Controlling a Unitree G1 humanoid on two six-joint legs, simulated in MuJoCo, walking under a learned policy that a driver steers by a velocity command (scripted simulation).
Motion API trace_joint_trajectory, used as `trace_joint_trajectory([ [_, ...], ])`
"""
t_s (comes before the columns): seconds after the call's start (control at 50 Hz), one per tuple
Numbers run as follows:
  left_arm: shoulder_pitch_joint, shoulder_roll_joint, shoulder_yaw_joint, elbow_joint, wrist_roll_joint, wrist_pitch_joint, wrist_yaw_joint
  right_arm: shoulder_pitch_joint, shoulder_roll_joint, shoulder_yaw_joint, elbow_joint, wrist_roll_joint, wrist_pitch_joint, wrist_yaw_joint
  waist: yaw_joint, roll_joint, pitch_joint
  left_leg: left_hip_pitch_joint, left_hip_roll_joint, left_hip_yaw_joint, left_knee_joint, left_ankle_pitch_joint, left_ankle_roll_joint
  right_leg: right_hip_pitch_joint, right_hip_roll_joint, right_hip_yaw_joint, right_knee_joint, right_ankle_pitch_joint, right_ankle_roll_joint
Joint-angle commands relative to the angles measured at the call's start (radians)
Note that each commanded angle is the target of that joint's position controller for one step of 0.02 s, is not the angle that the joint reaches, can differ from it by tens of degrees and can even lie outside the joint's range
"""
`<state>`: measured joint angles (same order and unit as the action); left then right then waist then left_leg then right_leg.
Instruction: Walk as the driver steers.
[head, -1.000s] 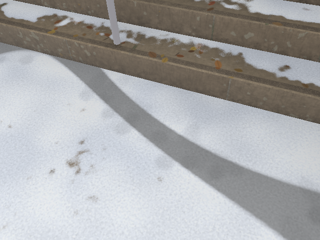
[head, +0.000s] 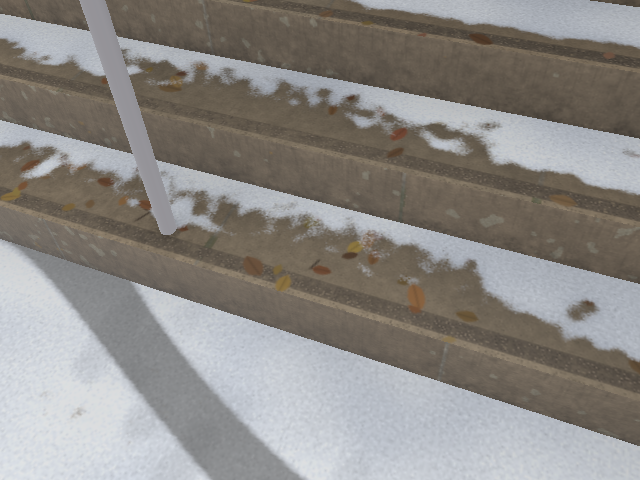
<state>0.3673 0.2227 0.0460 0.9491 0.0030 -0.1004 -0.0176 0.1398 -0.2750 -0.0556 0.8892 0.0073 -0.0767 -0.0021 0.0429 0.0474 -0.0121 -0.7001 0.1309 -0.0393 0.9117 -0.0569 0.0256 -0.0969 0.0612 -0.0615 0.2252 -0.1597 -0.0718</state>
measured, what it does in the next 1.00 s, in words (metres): walks ahead, turning right: left foot, then right foot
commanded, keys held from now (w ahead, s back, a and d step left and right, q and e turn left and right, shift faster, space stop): w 0.38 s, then w+e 0.62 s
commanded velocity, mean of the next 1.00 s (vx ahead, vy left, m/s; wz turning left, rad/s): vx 0.50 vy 0.00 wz -0.24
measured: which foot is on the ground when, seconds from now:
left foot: up 0.00-0.26, down 0.28-0.82, up 0.84-1.00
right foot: down 0.00-0.28, up 0.30-0.82, down 0.84-1.00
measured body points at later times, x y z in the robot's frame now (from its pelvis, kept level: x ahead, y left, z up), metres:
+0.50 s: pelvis +0.28 +0.08 +0.00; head +0.30 +0.09 +0.45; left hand +0.39 +0.34 -0.13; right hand +0.34 -0.19 -0.13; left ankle +0.30 +0.15 -0.75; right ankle +0.31 -0.09 -0.66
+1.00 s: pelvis +0.53 +0.00 -0.01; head +0.56 -0.02 +0.44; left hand +0.67 +0.24 -0.13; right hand +0.62 -0.29 -0.13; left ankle +0.52 +0.15 -0.60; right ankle +0.53 -0.07 -0.75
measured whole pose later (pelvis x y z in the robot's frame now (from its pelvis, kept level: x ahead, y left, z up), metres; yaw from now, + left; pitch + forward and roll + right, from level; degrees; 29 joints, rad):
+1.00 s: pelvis +0.53 +0.00 -0.01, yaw -16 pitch +2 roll +0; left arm 0.30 0.25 0.06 0.85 0.00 -0.05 -0.02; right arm 0.13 -0.26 -0.03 0.82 0.00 -0.11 0.01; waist 0.03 0.02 0.01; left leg -0.63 0.04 -0.04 1.48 -0.38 -0.01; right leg -0.30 0.10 0.01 0.49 -0.22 -0.11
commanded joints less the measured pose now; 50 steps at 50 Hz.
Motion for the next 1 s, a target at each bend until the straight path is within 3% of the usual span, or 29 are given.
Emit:
trace_joint_trajectory([
  [0.02, -0.003, 0.153, 0.028, -0.045, -0.006, -0.008, 0.017, -0.065, -0.025, -0.004, -0.063, 0.0, -0.011, 0.006, -0.014, -0.109, 0.053, -0.025, -0.006, 0.011, -0.163, 0.146, -0.006, -0.002, -0.254, 0.138, -0.119, 0.237, -0.127],
  [0.12, 0.086, 0.162, 0.032, 0.003, -0.015, 0.005, 0.024, -0.217, -0.019, 0.005, -0.111, 0.011, -0.022, 0.029, 0.033, -0.109, 0.1, -0.038, -0.04, 0.033, -0.331, 0.156, 0.008, 0.127, -0.291, 0.127, -0.099, 0.206, -0.118],
  [0.18, 0.091, 0.175, 0.04, 0.018, -0.021, 0.017, 0.031, -0.256, -0.028, 0.006, -0.141, 0.015, -0.032, 0.047, 0.024, -0.117, 0.11, -0.03, -0.051, 0.033, -0.384, 0.072, 0.035, 0.205, -0.329, 0.132, -0.047, 0.265, -0.104],
  [0.22, 0.064, 0.188, 0.046, 0.016, -0.02, 0.023, 0.034, -0.207, -0.054, -0.004, -0.136, 0.015, -0.037, 0.051, -0.015, -0.137, 0.072, 0.085, -0.083, 0.059, -0.407, 0.003, 0.061, 0.219, -0.332, 0.122, 0.024, 0.434, -0.085],
  [0.24, 0.043, 0.197, 0.048, 0.013, -0.019, 0.026, 0.034, -0.132, -0.081, -0.018, -0.115, 0.013, -0.039, 0.049, -0.06, -0.152, 0.021, 0.215, -0.118, 0.088, -0.412, -0.01, 0.078, 0.206, -0.316, 0.105, 0.11, 0.6, -0.072],
  [0.26, 0.026, 0.182, 0.042, 0.006, -0.014, 0.031, 0.033, 0.032, -0.123, -0.043, -0.064, 0.012, -0.038, 0.042, -0.138, -0.14, -0.073, 0.435, -0.147, 0.108, -0.42, 0.007, 0.106, 0.151, -0.265, 0.069, 0.291, 0.7, -0.047],
  [0.28, 0.028, 0.152, 0.025, -0.016, 0.002, 0.029, 0.034, 0.227, -0.194, -0.066, -0.02, 0.001, -0.038, 0.032, -0.204, -0.058, -0.218, 0.766, 0.006, -0.065, -0.387, 0.037, 0.166, -0.069, -0.208, 0.031, 0.591, 0.475, -0.012],
  [0.3, 0.158, 0.006, -0.018, -0.02, -0.001, 0.006, 0.019, 0.318, -0.273, -0.083, 0.006, -0.009, -0.034, 0.034, -0.141, 0.222, -0.37, 1.141, 0.248, -0.558, -0.488, -0.167, 0.332, -0.493, -0.016, 0.044, 0.974, -0.193, 0.054],
  [0.32, 0.11, 0.088, -0.002, -0.005, -0.024, -0.022, 0.014, 0.303, -0.182, -0.057, 0.003, -0.001, -0.033, 0.033, -0.167, 0.178, -0.383, 1.137, 0.252, -0.696, -0.596, -0.246, 0.317, -0.615, -0.032, 0.188, 1.122, -0.393, 0.037],
  [0.34, 0.009, 0.16, 0.016, -0.039, -0.046, -0.039, 0.011, 0.206, -0.141, -0.044, -0.012, 0.004, -0.037, 0.029, -0.153, 0.129, -0.225, 1.0, 0.22, -0.538, -0.612, -0.203, 0.265, -0.686, -0.09, 0.179, 1.143, -0.322, 0.018],
  [0.36, -0.059, 0.167, 0.017, -0.055, -0.044, -0.042, 0.018, 0.115, -0.115, -0.033, -0.033, 0.0, -0.039, 0.027, -0.119, 0.031, -0.142, 0.836, 0.186, -0.406, -0.633, -0.092, 0.238, -0.649, -0.147, 0.148, 1.097, -0.224, 0.015],
  [0.38, -0.09, 0.158, 0.024, -0.058, -0.026, -0.036, 0.026, 0.059, -0.087, -0.025, -0.037, -0.006, -0.042, 0.031, -0.086, -0.015, -0.075, 0.689, 0.152, -0.316, -0.666, 0.005, 0.224, -0.598, -0.179, 0.134, 1.033, -0.171, 0.02],
  [0.42, -0.035, 0.113, 0.026, -0.042, -0.024, -0.002, 0.031, 0.028, -0.055, -0.016, -0.025, -0.016, -0.049, 0.035, -0.029, 0.015, -0.053, 0.557, 0.118, -0.206, -0.732, 0.037, 0.205, -0.484, -0.218, 0.147, 0.967, -0.125, 0.019],
  [0.46, -0.055, 0.081, 0.02, -0.048, -0.026, 0.02, 0.031, 0.046, -0.086, -0.023, -0.005, -0.017, -0.057, 0.029, -0.018, 0.011, -0.014, 0.51, 0.122, -0.136, -0.782, 0.069, 0.215, -0.5, -0.227, 0.148, 0.916, -0.088, 0.027],
  [0.5, -0.108, 0.092, 0.025, -0.061, -0.022, 0.029, 0.033, 0.069, -0.107, -0.03, 0.009, -0.024, -0.059, 0.017, -0.027, 0.003, 0.012, 0.516, 0.113, -0.064, -0.802, 0.108, 0.206, -0.563, -0.216, 0.163, 0.856, -0.004, 0.039],
  [0.62, -0.291, 0.08, 0.023, -0.112, -0.014, 0.02, 0.015, 0.096, -0.122, -0.023, 0.017, -0.021, -0.05, -0.011, -0.078, 0.004, 0.045, 0.57, 0.068, 0.119, -0.822, 0.16, 0.141, -0.56, -0.162, 0.112, 0.533, 0.276, 0.05],
  [0.66, -0.272, 0.053, 0.011, -0.101, -0.016, 0.035, 0.009, 0.152, -0.114, -0.018, 0.041, -0.021, -0.032, -0.013, -0.092, 0.033, 0.039, 0.648, 0.086, 0.139, -0.792, 0.168, 0.146, -0.556, -0.157, 0.061, 0.572, 0.234, 0.053],
  [0.72, -0.367, 0.062, 0.006, -0.162, -0.019, 0.04, -0.004, 0.173, -0.132, -0.022, 0.048, -0.01, -0.004, -0.017, -0.11, -0.003, 0.095, 0.779, 0.141, 0.148, -0.729, 0.307, 0.14, -0.649, -0.15, 0.041, 0.545, 0.101, 0.032],
  [0.78, -0.302, 0.101, 0.025, -0.177, -0.014, 0.037, -0.025, 0.126, -0.171, -0.028, 0.012, -0.011, 0.013, -0.02, -0.048, 0.055, 0.017, 0.778, 0.142, 0.222, -0.535, 0.808, 0.1, -0.445, -0.068, -0.045, 0.518, -0.042, -0.011],
  [0.8, -0.234, 0.119, 0.037, -0.17, -0.013, 0.035, -0.029, 0.103, -0.187, -0.032, 0.0, -0.006, 0.018, -0.028, -0.004, 0.076, -0.019, 0.77, 0.143, 0.226, -0.41, 0.919, 0.088, -0.365, -0.037, -0.06, 0.484, -0.088, -0.031],
  [0.82, -0.09, 0.145, 0.059, -0.137, -0.011, 0.032, -0.03, 0.063, -0.191, -0.032, -0.016, 0.004, 0.022, -0.033, 0.078, 0.067, -0.084, 0.73, 0.119, 0.241, -0.214, 0.935, 0.067, -0.196, 0.001, -0.075, 0.356, -0.017, -0.064],
  [0.84, 0.057, 0.214, 0.091, -0.1, -0.01, 0.03, -0.013, 0.052, -0.192, -0.031, -0.034, 0.005, 0.016, -0.034, 0.146, -0.014, -0.144, 0.531, 0.056, 0.238, 0.073, 0.64, 0.017, 0.076, -0.022, 0.031, 0.243, 0.115, -0.1],
  [0.86, 0.062, 0.329, 0.099, -0.086, -0.006, 0.036, 0.005, 0.1, -0.012, 0.021, -0.066, -0.053, -0.018, -0.013, 0.039, -0.355, -0.135, 0.112, -0.11, 0.206, 0.459, -0.466, -0.028, 0.308, -0.271, 0.418, 0.304, 0.515, -0.19],
  [0.88, 0.095, 0.298, 0.085, -0.125, 0.021, 0.019, -0.002, 0.153, -0.018, 0.029, -0.082, -0.004, -0.066, 0.004, 0.032, -0.269, -0.323, -0.096, -0.186, -0.032, 0.639, -0.569, -0.031, 0.477, -0.423, 0.829, 0.176, 0.406, -0.386],
  [0.9, 0.077, 0.226, 0.077, -0.124, 0.011, 0.014, -0.005, 0.047, -0.086, 0.011, -0.107, 0.023, -0.089, 0.015, 0.067, -0.147, -0.226, -0.188, -0.13, -0.067, 0.616, -0.459, -0.017, 0.413, -0.387, 0.73, 0.125, 0.27, -0.358],
  [0.92, 0.014, 0.176, 0.064, -0.136, -0.007, 0.018, -0.002, 0.004, -0.092, 0.009, -0.121, 0.025, -0.091, 0.017, 0.035, -0.094, -0.129, -0.201, -0.094, -0.047, 0.563, -0.363, -0.009, 0.296, -0.349, 0.62, 0.103, 0.203, -0.309],
  [0.94, -0.048, 0.151, 0.05, -0.158, -0.009, 0.027, -0.004, -0.011, -0.079, 0.009, -0.114, 0.007, -0.078, 0.01, 0.0, -0.021, -0.075, -0.172, -0.07, -0.027, 0.576, -0.322, -0.023, 0.165, -0.326, 0.567, 0.081, 0.213, -0.28],
  [0.98, -0.093, 0.121, 0.03, -0.182, 0.005, 0.039, 0.007, 0.02, -0.06, 0.009, -0.132, -0.01, -0.04, 0.009, -0.057, -0.038, -0.044, -0.138, -0.061, -0.011, 0.687, -0.288, -0.048, -0.006, -0.293, 0.503, 0.06, 0.291, -0.27],
  [1.0, -0.086, 0.125, 0.027, -0.183, 0.0, 0.044, 0.014, 0.034, -0.039, 0.014, -0.147, -0.017, -0.029, 0.013, -0.07, -0.06, -0.032, -0.182, -0.056, 0.006, 0.728, -0.283, -0.054, -0.042, -0.27, 0.456, 0.062, 0.313, -0.26],
])
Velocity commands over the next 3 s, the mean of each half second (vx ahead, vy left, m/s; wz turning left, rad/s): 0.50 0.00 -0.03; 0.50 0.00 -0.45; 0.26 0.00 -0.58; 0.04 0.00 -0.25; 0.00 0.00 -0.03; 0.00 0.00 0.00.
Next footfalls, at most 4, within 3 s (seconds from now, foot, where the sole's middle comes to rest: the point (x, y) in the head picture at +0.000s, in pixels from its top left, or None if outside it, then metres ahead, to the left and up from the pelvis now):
0.28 left None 0.34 0.16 -0.79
0.84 right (397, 455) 0.57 -0.08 -0.79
1.34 left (367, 262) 0.96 -0.01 -0.62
1.90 right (475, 326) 0.79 -0.24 -0.62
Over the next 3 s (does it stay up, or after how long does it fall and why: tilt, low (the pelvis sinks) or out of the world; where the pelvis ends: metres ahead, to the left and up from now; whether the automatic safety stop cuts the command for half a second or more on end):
stays up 0.86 -0.11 0.16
